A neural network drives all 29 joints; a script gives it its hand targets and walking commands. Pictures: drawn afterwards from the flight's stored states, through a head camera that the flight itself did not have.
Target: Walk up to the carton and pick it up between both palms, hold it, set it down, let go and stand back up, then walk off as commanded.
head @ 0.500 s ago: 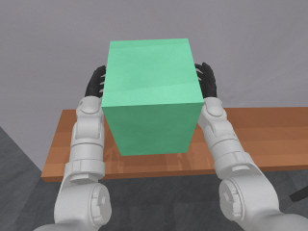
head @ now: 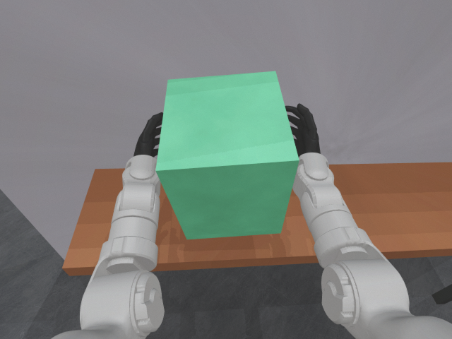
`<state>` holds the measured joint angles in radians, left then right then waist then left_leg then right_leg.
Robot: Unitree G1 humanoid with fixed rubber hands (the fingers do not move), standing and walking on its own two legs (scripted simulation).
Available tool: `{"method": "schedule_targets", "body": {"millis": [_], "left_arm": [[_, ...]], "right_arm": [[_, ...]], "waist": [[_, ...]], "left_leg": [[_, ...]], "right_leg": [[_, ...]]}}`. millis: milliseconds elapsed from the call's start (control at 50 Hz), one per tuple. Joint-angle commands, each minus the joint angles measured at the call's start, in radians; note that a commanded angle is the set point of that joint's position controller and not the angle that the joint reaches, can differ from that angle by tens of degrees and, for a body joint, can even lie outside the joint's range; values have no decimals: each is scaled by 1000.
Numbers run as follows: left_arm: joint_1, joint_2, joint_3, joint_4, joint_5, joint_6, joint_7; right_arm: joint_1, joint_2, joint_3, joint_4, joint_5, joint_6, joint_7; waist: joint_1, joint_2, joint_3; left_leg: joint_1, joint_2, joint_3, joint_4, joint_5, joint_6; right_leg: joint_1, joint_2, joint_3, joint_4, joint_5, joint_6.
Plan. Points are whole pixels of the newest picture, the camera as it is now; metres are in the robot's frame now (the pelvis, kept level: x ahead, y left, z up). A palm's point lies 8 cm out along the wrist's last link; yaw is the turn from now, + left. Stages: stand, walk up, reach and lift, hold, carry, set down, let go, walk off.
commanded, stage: set down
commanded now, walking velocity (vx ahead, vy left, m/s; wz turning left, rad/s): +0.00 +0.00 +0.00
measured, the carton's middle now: (228, 161) +0.41 +0.00 +0.08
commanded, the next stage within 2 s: none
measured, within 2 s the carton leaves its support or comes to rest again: neither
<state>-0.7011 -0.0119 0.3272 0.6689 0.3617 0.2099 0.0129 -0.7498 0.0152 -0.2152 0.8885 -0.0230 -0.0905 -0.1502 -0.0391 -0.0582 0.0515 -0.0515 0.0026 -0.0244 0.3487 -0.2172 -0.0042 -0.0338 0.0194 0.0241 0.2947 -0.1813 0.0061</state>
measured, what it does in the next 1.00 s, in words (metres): stands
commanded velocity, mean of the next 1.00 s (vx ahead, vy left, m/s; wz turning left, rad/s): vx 0.00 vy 0.00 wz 0.00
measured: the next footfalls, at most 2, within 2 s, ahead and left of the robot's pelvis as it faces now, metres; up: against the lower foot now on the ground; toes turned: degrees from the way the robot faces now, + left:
none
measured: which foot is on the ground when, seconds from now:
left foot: down 0.00-1.00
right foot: down 0.00-1.00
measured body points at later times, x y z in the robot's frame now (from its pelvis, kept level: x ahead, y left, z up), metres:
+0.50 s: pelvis +0.01 +0.00 +0.00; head +0.03 +0.02 +0.45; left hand +0.43 +0.15 +0.08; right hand +0.42 -0.15 +0.11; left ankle -0.01 +0.12 -0.75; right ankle -0.01 -0.12 -0.75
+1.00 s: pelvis +0.01 +0.00 +0.00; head +0.05 +0.02 +0.45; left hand +0.42 +0.15 +0.04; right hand +0.41 -0.14 +0.07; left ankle -0.01 +0.12 -0.75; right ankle -0.01 -0.12 -0.75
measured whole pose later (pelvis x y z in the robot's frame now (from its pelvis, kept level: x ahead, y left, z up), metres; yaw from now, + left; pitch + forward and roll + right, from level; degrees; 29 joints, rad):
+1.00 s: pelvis +0.01 +0.00 +0.00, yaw +0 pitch +1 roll -1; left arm -0.65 -0.02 0.38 0.84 0.36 0.00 0.03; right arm -0.69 0.07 -0.31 0.96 -0.15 -0.22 -0.13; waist -0.04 -0.05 0.05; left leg -0.15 0.00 -0.02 0.35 -0.22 0.00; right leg -0.13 0.02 0.02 0.29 -0.18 0.01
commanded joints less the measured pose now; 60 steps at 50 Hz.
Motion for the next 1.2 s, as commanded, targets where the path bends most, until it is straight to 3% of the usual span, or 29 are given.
{"method": "schedule_targets", "body": {"millis": [0, 100, 180, 240, 300, 360, 420, 560, 620, 740, 800, 920, 980, 1080, 1180], "left_arm": [[-577, -558, -169, 0, -55, -89, -143], [-619, -580, -180, -14, -65, -107, -147], [-687, -639, -282, -72, -117, -184, -109], [-654, -642, -280, -40, -113, -215, -89], [-571, -598, -203, 49, -74, -200, -101], [-548, -565, -145, 86, -52, -177, -123], [-552, -570, -131, 76, -50, -173, -134], [-650, -650, -268, -39, -107, -277, -89], [-615, -646, -260, 4, -91, -302, -74], [-508, -578, -146, 124, -34, -265, -110], [-508, -580, -129, 132, -29, -257, -123], [-640, -635, -223, 39, -72, -359, -81], [-628, -641, -233, 68, -67, -398, -62], [-492, -561, -90, 225, 8, -367, -94], [-510, -565, -86, 201, 9, -359, -111]], "right_arm": [[-461, 548, 140, -15, -159, -8, 181], [-502, 560, 138, -54, -166, -17, 185], [-529, 609, 180, -91, -169, -73, 193], [-515, 612, 180, -73, -180, -93, 199], [-453, 594, 144, -14, -202, -73, 197], [-417, 579, 108, 24, -218, -44, 194], [-423, 587, 114, 4, -215, -39, 193], [-469, 652, 182, -47, -214, -124, 202], [-446, 650, 173, -4, -232, -147, 202], [-349, 610, 90, 99, -281, -119, 192], [-379, 621, 93, 58, -274, -118, 193], [-430, 667, 116, 22, -293, -188, 204], [-421, 674, 110, 42, -309, -219, 204], [-329, 631, 26, 140, -362, -189, 198], [-346, 628, 27, 110, -360, -183, 202]], "waist": [[25, 45, -305], [17, 63, -375], [17, 113, -595], [28, 114, -622], [34, 78, -485], [22, 40, -362], [22, 36, -351], [26, 118, -675], [32, 128, -646], [17, 60, -380], [25, 48, -373], [27, 107, -665], [35, 119, -690], [32, 50, -391], [31, 60, -388]], "left_leg": [[24, -15, 120, -69, 331, -47], [15, -17, 113, -60, 342, -53], [65, -3, 101, 0, 516, -82], [80, 4, 101, 20, 579, -85], [35, 2, 111, -2, 516, -67], [-14, -4, 119, -37, 419, -48], [-37, -10, 118, -43, 402, -44], [29, 5, 98, 35, 615, -83], [52, 12, 96, 60, 686, -91], [-29, 5, 115, -1, 504, -63], [-59, -1, 120, -20, 435, -50], [-49, 6, 109, 18, 536, -75], [-25, 12, 108, 45, 604, -83], [-97, 6, 125, -15, 430, -54], [-98, 3, 125, -24, 405, -48]], "right_leg": [[102, 10, -103, -36, 273, 39], [117, 10, -102, -19, 317, 41], [64, 19, -109, 2, 398, 27], [34, 20, -106, 2, 422, 21], [59, 10, -97, 1, 431, 27], [105, 3, -92, 3, 424, 40], [142, 3, -91, 20, 461, 47], [67, 13, -99, 46, 544, 26], [27, 14, -102, 40, 543, 15], [91, 1, -98, 28, 488, 28], [126, -4, -91, 36, 492, 36], [75, 5, -102, 48, 515, 20], [24, 7, -107, 41, 513, 11], [81, -7, -101, 24, 439, 23], [96, -8, -99, 35, 443, 32]]}}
